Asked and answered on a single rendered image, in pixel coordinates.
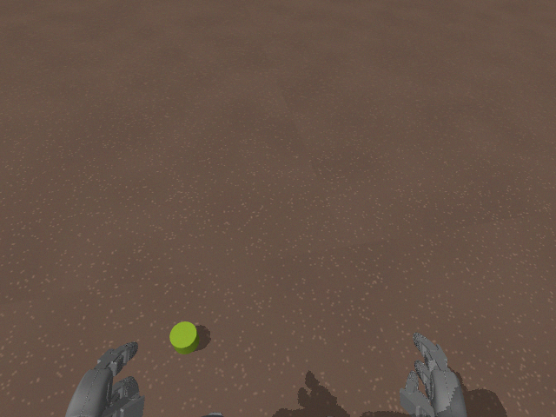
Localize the tin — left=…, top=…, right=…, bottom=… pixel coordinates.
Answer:
left=169, top=321, right=199, bottom=354

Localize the left robot hand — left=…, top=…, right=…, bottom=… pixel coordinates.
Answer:
left=65, top=341, right=145, bottom=417

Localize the right robot hand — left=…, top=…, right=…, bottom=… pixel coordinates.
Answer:
left=400, top=332, right=467, bottom=417

